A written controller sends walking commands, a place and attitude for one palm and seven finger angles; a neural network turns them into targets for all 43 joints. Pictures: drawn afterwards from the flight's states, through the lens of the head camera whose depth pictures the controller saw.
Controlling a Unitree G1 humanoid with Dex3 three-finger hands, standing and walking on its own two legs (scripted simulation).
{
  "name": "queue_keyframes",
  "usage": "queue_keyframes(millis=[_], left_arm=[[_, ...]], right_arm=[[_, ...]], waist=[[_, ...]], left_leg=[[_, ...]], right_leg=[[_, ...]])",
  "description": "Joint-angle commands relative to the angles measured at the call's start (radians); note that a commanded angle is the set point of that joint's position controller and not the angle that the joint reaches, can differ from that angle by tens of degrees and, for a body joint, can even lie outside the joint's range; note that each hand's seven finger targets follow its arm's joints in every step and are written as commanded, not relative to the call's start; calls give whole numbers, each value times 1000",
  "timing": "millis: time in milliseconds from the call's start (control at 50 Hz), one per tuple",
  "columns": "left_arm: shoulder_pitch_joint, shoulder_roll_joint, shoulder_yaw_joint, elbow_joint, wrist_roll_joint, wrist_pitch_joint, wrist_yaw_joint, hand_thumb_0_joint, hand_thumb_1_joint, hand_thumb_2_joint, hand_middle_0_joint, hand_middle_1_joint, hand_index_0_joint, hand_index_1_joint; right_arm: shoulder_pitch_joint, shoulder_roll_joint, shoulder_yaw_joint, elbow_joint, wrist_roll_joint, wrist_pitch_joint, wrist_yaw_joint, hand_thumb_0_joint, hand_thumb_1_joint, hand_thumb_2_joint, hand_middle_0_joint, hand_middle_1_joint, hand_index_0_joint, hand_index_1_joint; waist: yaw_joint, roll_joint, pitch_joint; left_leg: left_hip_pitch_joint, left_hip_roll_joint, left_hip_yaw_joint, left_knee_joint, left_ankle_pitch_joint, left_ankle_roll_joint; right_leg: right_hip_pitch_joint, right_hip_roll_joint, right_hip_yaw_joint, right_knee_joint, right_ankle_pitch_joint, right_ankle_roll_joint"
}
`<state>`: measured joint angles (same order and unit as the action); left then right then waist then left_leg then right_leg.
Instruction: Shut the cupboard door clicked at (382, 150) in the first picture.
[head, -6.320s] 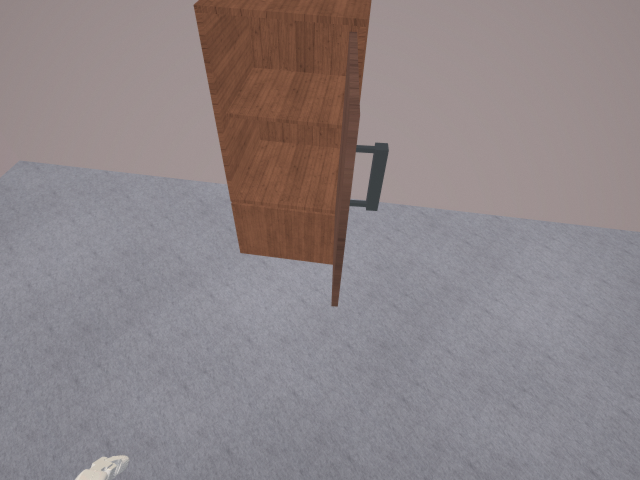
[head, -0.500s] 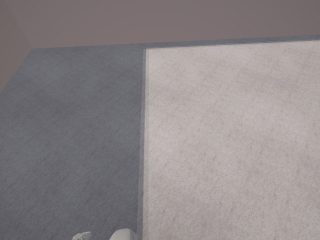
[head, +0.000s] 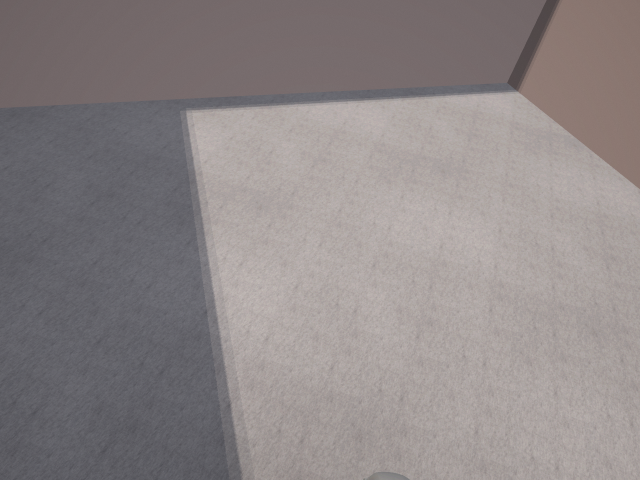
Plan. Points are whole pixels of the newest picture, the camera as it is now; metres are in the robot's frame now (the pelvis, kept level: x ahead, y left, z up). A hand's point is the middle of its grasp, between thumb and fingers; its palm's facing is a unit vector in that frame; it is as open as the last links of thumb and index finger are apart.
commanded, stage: walk around to get in front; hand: left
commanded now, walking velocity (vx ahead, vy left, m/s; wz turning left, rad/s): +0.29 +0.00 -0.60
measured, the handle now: out of the picture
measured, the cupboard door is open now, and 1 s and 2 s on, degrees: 95 95 95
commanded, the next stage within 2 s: walk to a spot facing it in 1.22 s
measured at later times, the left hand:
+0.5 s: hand (305, 404) +0.27 +0.03 -0.16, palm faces -0.26 -0.94 -0.20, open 7.4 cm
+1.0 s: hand (290, 393) +0.30 +0.06 -0.20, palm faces -0.22 -0.97 -0.11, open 7.4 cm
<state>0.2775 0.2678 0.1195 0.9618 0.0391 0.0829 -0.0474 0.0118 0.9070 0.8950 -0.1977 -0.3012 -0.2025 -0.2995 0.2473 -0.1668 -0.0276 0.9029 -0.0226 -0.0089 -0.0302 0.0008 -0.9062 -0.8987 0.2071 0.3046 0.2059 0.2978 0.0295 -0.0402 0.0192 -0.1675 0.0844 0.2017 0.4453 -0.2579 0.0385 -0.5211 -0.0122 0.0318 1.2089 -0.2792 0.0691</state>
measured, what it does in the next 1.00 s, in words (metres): walks ahead, turning right: right foot, then left foot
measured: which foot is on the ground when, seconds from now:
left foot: down 0.00-0.38, up 0.40-0.88, down 0.90-1.00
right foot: up 0.00-0.36, down 0.38-0.90, up 0.92-1.00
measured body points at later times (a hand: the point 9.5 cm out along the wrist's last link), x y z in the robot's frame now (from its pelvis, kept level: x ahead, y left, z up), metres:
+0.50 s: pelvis +0.10 -0.11 -0.01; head +0.11 -0.13 +0.44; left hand +0.28 +0.08 -0.14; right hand -0.02 -0.33 -0.17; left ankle +0.05 +0.06 -0.66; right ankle +0.07 -0.19 -0.75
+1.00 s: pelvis +0.33 -0.11 -0.03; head +0.36 -0.09 +0.42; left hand +0.31 +0.11 -0.19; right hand +0.36 -0.37 -0.15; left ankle +0.43 -0.08 -0.75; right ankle +0.14 -0.20 -0.65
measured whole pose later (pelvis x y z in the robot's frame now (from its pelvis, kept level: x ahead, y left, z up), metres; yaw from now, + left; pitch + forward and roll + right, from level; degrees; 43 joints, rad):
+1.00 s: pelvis +0.33 -0.11 -0.03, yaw -20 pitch -2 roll -2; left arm 0.43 0.14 0.04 1.16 0.01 -0.03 0.00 0.01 0.91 0.89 -0.20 -0.30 -0.20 -0.30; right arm 0.14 -0.16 -0.04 0.97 -0.03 -0.06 0.01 0.00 -0.91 -0.90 0.20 0.30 0.20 0.30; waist 0.05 -0.02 0.08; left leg -0.39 0.05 0.18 0.67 -0.25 0.10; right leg -0.23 -0.01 0.01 1.18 -0.43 -0.02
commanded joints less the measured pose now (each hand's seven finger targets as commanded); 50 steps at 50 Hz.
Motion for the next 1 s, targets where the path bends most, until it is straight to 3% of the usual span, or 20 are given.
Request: queue_keyframes(millis=[0, 140, 260, 300, 320, 340, 360, 380, 420, 460, 520, 760, 800, 840, 860, 880, 900, 920, 960, 980], left_arm=[[-102, 25, 3, -105, -4, -34, -8, 0, 900, 900, -200, -300, -200, -300], [-206, -14, -12, -131, -6, -45, -18, 0, 900, 900, -200, -300, -200, -300], [-240, -35, -25, -140, -7, -69, -14, 0, 900, 900, -200, -300, -200, -300], [-178, -26, -20, -119, -7, -83, -9, 0, 900, 900, -200, -300, -200, -300], [-74, -3, -14, -79, -5, -94, -3, 0, 900, 900, -200, -300, -200, -300], [87, 74, -1, -23, -3, -111, 6, 0, 900, 900, -200, -300, -200, -300], [209, 214, 25, 13, -9, -126, 27, 0, 900, 900, -200, -300, -200, -300], [239, 251, 30, 26, -33, -115, 44, 0, 900, 900, -200, -300, -200, -300], [94, 173, 14, -4, -32, -123, 49, 0, 900, 900, -200, -300, -200, -300], [1, 77, -21, -14, -30, -138, 49, 0, 900, 900, -200, -300, -200, -300], [26, 33, -45, 15, -22, -163, 49, 0, 900, 900, -200, -300, -200, -300], [176, 26, -64, 110, -15, -180, 79, 0, 900, 900, -200, -300, -200, -300], [180, 44, -60, 118, -15, -178, 81, 0, 900, 900, -200, -300, -200, -300], [158, 66, -54, 124, -13, -177, 79, 0, 900, 900, -200, -300, -200, -300], [146, 57, -49, 125, -16, -178, 78, 0, 900, 900, -200, -300, -200, -300], [220, 9, -46, 119, -29, -172, 69, 0, 900, 900, -200, -300, -200, -300], [262, -35, -62, 100, -39, -168, 58, 0, 900, 900, -200, -300, -200, -300], [213, -3, -58, 105, -35, -162, 64, 0, 900, 900, -200, -300, -200, -300], [107, -29, -54, 102, -27, -151, 46, 0, 900, 900, -200, -300, -200, -300], [107, -60, -51, 109, -15, -142, 39, 0, 900, 900, -200, -300, -200, -300]], right_arm=[[94, -180, -57, -20, 3, -35, -11, 0, -900, -900, 200, 300, 200, 300], [172, -189, -70, 35, -9, -43, 1, 0, -900, -900, 200, 300, 200, 300], [179, -199, -73, 68, -19, -39, 20, 0, -900, -900, 200, 300, 200, 300], [159, -208, -72, 66, -18, -39, 23, 0, -900, -900, 200, 300, 200, 300], [150, -207, -69, 65, -15, -38, 26, 0, -900, -900, 200, 300, 200, 300], [146, -183, -61, 53, -4, -39, 37, 0, -900, -900, 200, 300, 200, 300], [122, -100, -37, 2, 3, -39, 46, 0, -900, -900, 200, 300, 200, 300], [31, -123, -39, -34, 2, -32, 40, 0, -900, -900, 200, 300, 200, 300], [5, -119, -50, -14, 3, -30, 36, 0, -900, -900, 200, 300, 200, 300], [25, -115, -53, 29, -9, -28, 36, 0, -900, -900, 200, 300, 200, 300], [101, -80, -46, 67, -14, -11, 39, 0, -900, -900, 200, 300, 200, 300], [-228, -65, -29, -32, 3, -28, 71, 0, -900, -900, 200, 300, 200, 300], [-206, -68, -29, -25, 3, -36, 67, 0, -900, -900, 200, 300, 200, 300], [-37, -94, -40, 28, -1, -46, 52, 0, -900, -900, 200, 300, 200, 300], [141, -143, -55, 81, -8, -52, 44, 0, -900, -900, 200, 300, 200, 300], [282, -254, -77, 116, -26, -58, 32, 0, -900, -900, 200, 300, 200, 300], [323, -313, -85, 130, -14, -54, 24, 0, -900, -900, 200, 300, 200, 300], [238, -263, -75, 122, 2, -48, 15, 0, -900, -900, 200, 300, 200, 300], [76, -151, -49, 71, 5, -57, 13, 0, -900, -900, 200, 300, 200, 300], [62, -112, -37, 78, 1, -69, 12, 0, -900, -900, 200, 300, 200, 300]], waist=[[-59, 170, 78], [-88, 157, 74], [-87, 196, 50], [-46, 180, 15], [12, 107, -37], [85, -32, -137], [131, -313, -189], [132, -278, -170], [72, -166, -57], [5, -45, 36], [-50, -63, 45], [10, -58, 136], [-7, -45, 116], [-86, -32, 35], [-160, 35, -57], [-176, 273, -220], [-148, 442, -259], [-130, 296, -211], [-79, 83, -6], [-50, 56, 38]], left_leg=[[77, 275, -236, -297, -254, 30], [125, 333, -149, -303, -224, 75], [94, 336, -26, -226, -104, 57], [76, 322, 25, -117, 12, 30], [27, 277, 86, 60, 130, 1], [-136, 223, 150, 327, 156, -43], [-485, 77, 108, 625, -321, -97], [-586, 47, -50, 776, -349, -86], [-602, 97, -142, 854, -162, -80], [-517, 123, -158, 772, -40, -88], [-472, 94, -129, 715, 30, -107], [-484, 55, -108, 316, 129, -62], [-378, 14, -78, 247, 96, -36], [-150, -43, -55, 176, 80, -7], [68, -34, -105, 108, 133, 2], [312, 182, -377, 45, 136, 58], [422, 378, -696, -111, 146, 125], [316, 377, -694, -177, 13, 120], [49, 315, -520, -228, -74, 79], [-40, 272, -417, -239, -14, 43]], right_leg=[[-207, -55, -15, -26, 40, 2], [-174, -112, -78, -261, -6, -13], [23, -70, -154, -508, -74, -48], [156, -43, -175, -618, -51, -69], [330, 5, -217, -702, 7, -88], [603, -60, -115, -779, -13, -129], [802, -338, 346, -877, -61, -231], [771, -412, 506, -952, 32, -275], [598, -368, 411, -985, -56, -256], [438, -286, 220, -994, 90, -222], [397, -214, 58, -987, 384, -195], [534, -237, 54, -997, 540, -219], [543, -237, 31, -925, 687, -210], [511, -218, -6, -725, 823, -186], [438, -173, -36, -499, 715, -153], [257, -40, -113, -192, 301, -109], [19, 72, -70, 99, -268, -97], [-15, 18, 30, 193, -227, -115], [-62, -76, 21, 191, -44, -104], [-28, -92, 23, 149, 1, -96]])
